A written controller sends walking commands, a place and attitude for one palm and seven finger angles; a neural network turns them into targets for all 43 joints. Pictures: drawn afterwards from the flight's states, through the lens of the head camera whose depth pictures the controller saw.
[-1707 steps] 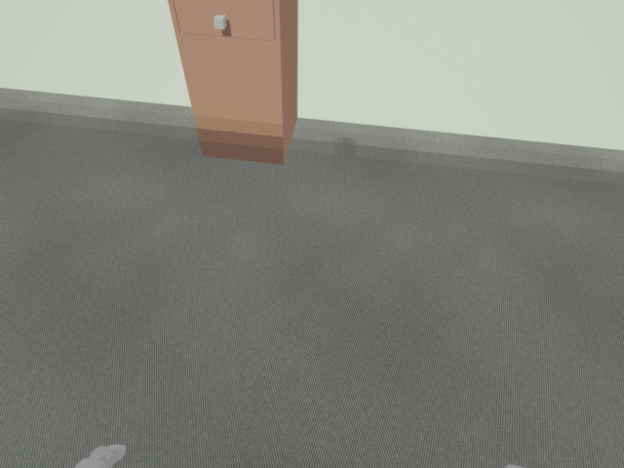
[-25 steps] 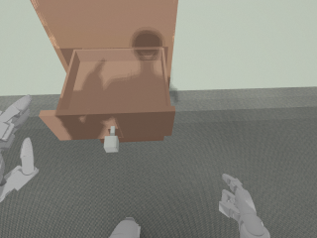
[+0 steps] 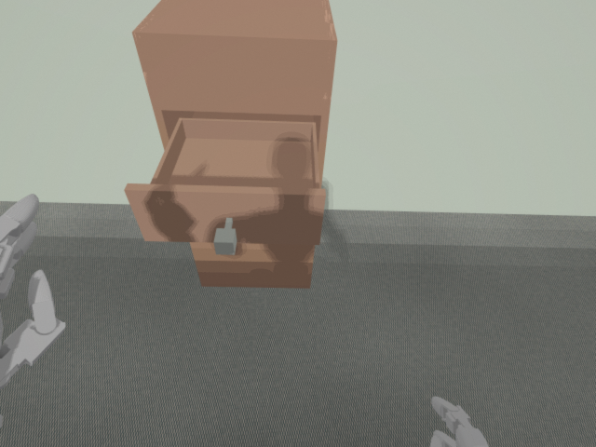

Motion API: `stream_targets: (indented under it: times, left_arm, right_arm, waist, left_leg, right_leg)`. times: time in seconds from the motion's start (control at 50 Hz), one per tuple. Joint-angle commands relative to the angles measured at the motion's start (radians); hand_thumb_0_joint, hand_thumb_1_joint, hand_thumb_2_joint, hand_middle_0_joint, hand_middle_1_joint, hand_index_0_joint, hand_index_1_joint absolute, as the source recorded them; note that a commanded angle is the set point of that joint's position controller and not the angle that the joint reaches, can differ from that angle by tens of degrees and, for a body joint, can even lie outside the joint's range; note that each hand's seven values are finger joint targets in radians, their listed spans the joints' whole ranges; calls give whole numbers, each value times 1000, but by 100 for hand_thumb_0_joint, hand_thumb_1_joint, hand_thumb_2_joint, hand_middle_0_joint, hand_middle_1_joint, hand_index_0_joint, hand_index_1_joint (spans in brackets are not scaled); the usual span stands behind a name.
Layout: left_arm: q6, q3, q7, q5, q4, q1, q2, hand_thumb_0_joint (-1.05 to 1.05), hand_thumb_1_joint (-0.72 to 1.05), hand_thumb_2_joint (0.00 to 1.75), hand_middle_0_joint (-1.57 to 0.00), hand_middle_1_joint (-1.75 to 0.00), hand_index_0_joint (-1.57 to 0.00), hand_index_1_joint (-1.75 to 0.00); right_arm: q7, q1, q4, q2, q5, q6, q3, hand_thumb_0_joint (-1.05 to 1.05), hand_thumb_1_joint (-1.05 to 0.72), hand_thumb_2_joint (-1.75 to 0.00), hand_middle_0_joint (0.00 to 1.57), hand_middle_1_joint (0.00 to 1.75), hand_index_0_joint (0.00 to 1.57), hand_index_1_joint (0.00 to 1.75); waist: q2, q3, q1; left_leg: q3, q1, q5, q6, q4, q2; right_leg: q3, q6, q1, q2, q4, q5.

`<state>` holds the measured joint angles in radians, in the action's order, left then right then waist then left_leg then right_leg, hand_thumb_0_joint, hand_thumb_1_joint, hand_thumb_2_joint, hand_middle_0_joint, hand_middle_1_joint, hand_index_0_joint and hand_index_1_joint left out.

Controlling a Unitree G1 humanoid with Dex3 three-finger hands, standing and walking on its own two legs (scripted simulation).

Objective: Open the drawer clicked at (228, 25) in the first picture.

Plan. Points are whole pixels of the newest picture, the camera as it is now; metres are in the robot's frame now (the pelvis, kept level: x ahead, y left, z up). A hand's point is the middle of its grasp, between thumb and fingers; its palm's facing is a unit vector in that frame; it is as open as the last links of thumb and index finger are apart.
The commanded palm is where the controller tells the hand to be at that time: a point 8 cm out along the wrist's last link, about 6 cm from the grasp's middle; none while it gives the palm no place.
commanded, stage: stop stepping back and stand still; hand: left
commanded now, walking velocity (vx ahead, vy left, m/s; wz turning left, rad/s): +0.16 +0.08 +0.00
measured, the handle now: (227, 234) +0.52 +0.17 -0.06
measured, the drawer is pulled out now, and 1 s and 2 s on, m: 0.30 0.30 0.30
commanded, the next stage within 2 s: let the arm hang, fingers relaxed in 1.54 s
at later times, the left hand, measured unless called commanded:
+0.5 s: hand (61, 397) +0.13 +0.21 +0.16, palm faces +0.40 -0.81 -0.42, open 7.4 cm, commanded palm +0.07 +0.25 +0.19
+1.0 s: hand (50, 360) +0.16 +0.23 +0.16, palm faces +0.34 -0.83 -0.45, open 7.4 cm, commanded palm +0.10 +0.28 +0.19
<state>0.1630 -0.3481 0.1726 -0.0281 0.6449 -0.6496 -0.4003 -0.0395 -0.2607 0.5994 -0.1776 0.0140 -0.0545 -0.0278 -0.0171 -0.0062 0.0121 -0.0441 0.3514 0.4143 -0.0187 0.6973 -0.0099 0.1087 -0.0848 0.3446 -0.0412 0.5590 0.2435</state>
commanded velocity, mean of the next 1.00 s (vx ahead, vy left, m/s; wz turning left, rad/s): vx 0.06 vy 0.04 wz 0.00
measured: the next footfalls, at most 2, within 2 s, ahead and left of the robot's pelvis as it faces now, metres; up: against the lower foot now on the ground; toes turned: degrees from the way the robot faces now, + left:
right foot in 0.36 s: +0.01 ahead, -0.09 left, +0.00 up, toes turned -3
left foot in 0.68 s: +0.03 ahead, +0.11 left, +0.00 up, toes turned +4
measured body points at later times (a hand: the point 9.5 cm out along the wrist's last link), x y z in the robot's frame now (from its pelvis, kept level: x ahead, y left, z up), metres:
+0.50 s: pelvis -0.05 -0.03 +0.01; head -0.05 -0.04 +0.46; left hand +0.10 +0.25 +0.19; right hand +0.10 -0.26 -0.09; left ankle -0.02 +0.10 -0.67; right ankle -0.03 -0.09 -0.73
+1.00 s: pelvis -0.02 +0.00 +0.01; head +0.00 +0.01 +0.46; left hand +0.14 +0.28 +0.19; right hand +0.16 -0.22 -0.07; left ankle -0.01 +0.11 -0.73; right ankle -0.03 -0.09 -0.73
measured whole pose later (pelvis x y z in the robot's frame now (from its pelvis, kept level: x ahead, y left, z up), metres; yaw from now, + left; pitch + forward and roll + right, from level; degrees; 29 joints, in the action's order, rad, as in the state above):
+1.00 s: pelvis -0.02 +0.00 +0.01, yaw +2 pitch +0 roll -1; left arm 0.18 -0.32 0.16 -0.04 0.59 -0.66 -0.39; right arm -0.04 -0.18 0.59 -0.19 0.01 -0.09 -0.01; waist -0.01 0.06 0.00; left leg 0.05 0.23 0.22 -0.01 0.45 -0.02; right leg 0.09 -0.04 0.17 -0.03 0.41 0.24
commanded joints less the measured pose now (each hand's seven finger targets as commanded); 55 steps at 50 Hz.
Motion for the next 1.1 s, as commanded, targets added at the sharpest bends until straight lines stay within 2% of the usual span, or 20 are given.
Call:
stream_targets:
  times: [0.0, 0.08, 0.12, 0.14, 0.16, 0.2, 0.24, 0.3, 0.32, 0.34, 0.36, 0.4, 0.44, 0.58, 0.66, 0.7, 0.74, 0.82, 0.94, 1.08]
  left_arm:
    - [58, -96, 8, -4, 123, 107, -145, 0, 90, 90, -20, -30, -20, -30]
    - [61, -81, 18, 3, 113, 51, -134, 0, 90, 90, -20, -30, -20, -30]
    - [82, -91, 18, 2, 176, 71, -141, 0, 90, 90, -20, -30, -20, -30]
    - [90, -120, 22, 8, 218, 83, -168, 0, 90, 90, -20, -30, -20, -30]
    - [87, -142, 22, 23, 238, 94, -186, 0, 90, 90, -20, -30, -20, -30]
    - [79, -134, 6, 27, 220, 76, -165, 0, 90, 90, -20, -30, -20, -30]
    - [74, -114, 6, 12, 193, 19, -137, 0, 90, 90, -20, -30, -20, -30]
    - [72, -104, 6, 8, 86, 14, -120, 0, 90, 90, -20, -30, -20, -30]
    - [75, -109, 0, 15, 43, 29, -131, 0, 90, 90, -20, -30, -20, -30]
    - [73, -108, -8, 14, 10, 22, -136, 0, 90, 90, -20, -30, -20, -30]
    - [78, -100, -15, -4, 51, 115, -147, 0, 90, 90, -20, -30, -20, -30]
    - [106, -93, -19, 0, 57, 128, -116, 0, 90, 90, -20, -30, -20, -30]
    - [117, -108, -16, -7, 89, 73, -137, 0, 90, 90, -20, -30, -20, -30]
    - [124, -100, 18, -1, 141, 19, -142, 0, 90, 90, -20, -30, -20, -30]
    - [124, -102, 20, -8, 149, 12, -140, 0, 90, 90, -20, -30, -20, -30]
    - [119, -111, 13, -11, 130, 17, -147, 0, 90, 90, -20, -30, -20, -30]
    - [104, -129, 8, -13, 102, -23, -146, 0, 90, 90, -20, -30, -20, -30]
    - [91, -97, 5, -19, 101, -18, -118, 0, 90, 90, -20, -30, -20, -30]
    - [78, -119, 13, -17, 197, -6, -163, 0, 90, 90, -20, -30, -20, -30]
    - [68, -113, 16, -23, 167, -32, -138, 0, 90, 90, -20, -30, -20, -30]
  right_arm:
    - [-13, 116, -134, -146, -14, -57, 72, 0, -90, -90, 20, 30, 20, 30]
    - [-29, 111, -147, -128, -13, -55, 48, 0, -90, -90, 20, 30, 20, 30]
    - [-29, 107, -160, -156, -22, -72, 54, 0, -90, -90, 20, 30, 20, 30]
    - [-24, 105, -170, -162, -18, -86, 58, 0, -90, -90, 20, 30, 20, 30]
    - [-20, 114, -166, -134, -14, -97, 57, 0, -90, -90, 20, 30, 20, 30]
    - [-4, 109, -155, -118, -13, -121, 62, 0, -90, -90, 20, 30, 20, 30]
    - [0, 105, -151, -140, 1, -135, 70, 0, -90, -90, 20, 30, 20, 30]
    - [-13, 116, -135, -145, -7, -114, 60, 0, -90, -90, 20, 30, 20, 30]
    - [-16, 118, -126, -142, -9, -102, 66, 0, -90, -90, 20, 30, 20, 30]
    - [-12, 113, -126, -140, -7, -89, 76, 0, -90, -90, 20, 30, 20, 30]
    - [-9, 139, -131, -160, -3, -85, 88, 0, -90, -90, 20, 30, 20, 30]
    - [-4, 95, -102, -164, -2, -98, 102, 0, -90, -90, 20, 30, 20, 30]
    - [-3, 122, -113, -146, -5, -85, 91, 0, -90, -90, 20, 30, 20, 30]
    - [-24, 131, -140, -127, -11, -100, 76, 0, -90, -90, 20, 30, 20, 30]
    - [-22, 115, -152, -165, -5, -101, 87, 0, -90, -90, 20, 30, 20, 30]
    - [-17, 120, -159, -181, 7, -99, 93, 0, -90, -90, 20, 30, 20, 30]
    - [-19, 122, -147, -150, 7, -90, 85, 0, -90, -90, 20, 30, 20, 30]
    - [-8, 138, -149, -153, 9, -86, 81, 0, -90, -90, 20, 30, 20, 30]
    - [-12, 152, -157, -152, -2, -80, 70, 0, -90, -90, 20, 30, 20, 30]
    - [-15, 144, -155, -137, -1, -69, 61, 0, -90, -90, 20, 30, 20, 30]
  waist:
    - [-140, -33, 31]
    - [-49, -6, 19]
    - [117, 20, 22]
    - [253, 1, 19]
    - [325, -19, 13]
    - [273, 38, 15]
    - [192, 8, -6]
    - [186, 48, -14]
    - [24, 61, -18]
    - [-225, 60, -12]
    - [-289, 75, 2]
    - [-96, -16, 30]
    - [-23, -12, 22]
    - [-69, -5, -12]
    - [110, -36, -14]
    - [57, -57, -17]
    - [96, -57, -3]
    - [-9, -43, 0]
    - [102, -84, -6]
    - [78, -97, -1]
  left_leg:
    - [35, 24, -24, -23, 203, 14]
    - [79, -120, 71, -42, -151, 22]
    - [-123, -26, 247, -99, -365, -75]
    - [-290, -11, 321, -143, -471, -198]
    - [-342, 124, 411, -184, -531, -271]
    - [-271, 150, 285, -190, -517, -242]
    - [-130, 74, 173, -142, -449, -197]
    - [-92, 213, 218, -89, -355, -140]
    - [-22, 257, 144, -58, -172, -74]
    - [43, 293, 54, -23, 140, 16]
    - [44, 325, 4, -6, 329, 24]
    - [-13, 237, -86, 5, 391, -6]
    - [9, 193, -147, 13, 292, -24]
    - [102, -64, -160, -27, -197, 2]
    - [-55, -196, -320, -67, -345, -113]
    - [-66, -179, -441, -64, -292, -138]
    - [1, -161, -384, -39, -289, -87]
    - [15, -121, -344, -20, -260, -62]
    - [1, -185, -447, -17, -309, -80]
    - [-2, -164, -470, -6, -316, -83]
  right_leg:
    - [-442, -56, 76, 330, -360, 434]
    - [-265, 1, 164, 225, -293, 536]
    - [-195, 51, 90, 92, -86, 426]
    - [-95, 85, 75, 14, 144, 270]
    - [-53, 106, 8, -9, 401, 219]
    - [-85, 101, 75, 12, 538, 194]
    - [-43, 101, 28, 26, 324, 196]
    - [-13, 78, -226, 22, -54, 177]
    - [-112, 53, -268, 68, -190, 183]
    - [-436, -15, -220, 248, -355, 270]
    - [-594, -51, -177, 389, -418, 166]
    - [-492, -15, -152, 351, -366, 67]
    - [-395, 5, -134, 323, -342, -15]
    - [-264, 3, -145, 281, -345, 61]
    - [-165, 88, -137, 138, -169, -62]
    - [-151, 126, -163, 105, -144, -160]
    - [-161, 96, -181, 115, -183, -166]
    - [-183, 86, -214, 135, -230, -205]
    - [-140, 82, -217, 96, -193, -239]
    - [-114, 80, -251, 84, -192, -269]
